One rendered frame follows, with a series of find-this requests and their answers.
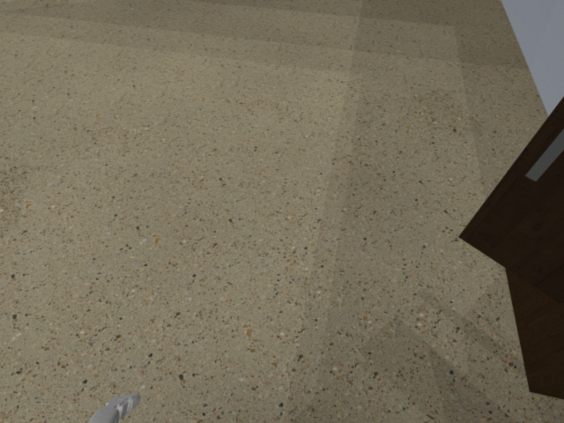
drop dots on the robot left hand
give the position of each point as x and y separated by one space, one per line
115 409

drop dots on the handle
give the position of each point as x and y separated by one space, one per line
547 158

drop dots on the cupboard door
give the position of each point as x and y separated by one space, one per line
521 224

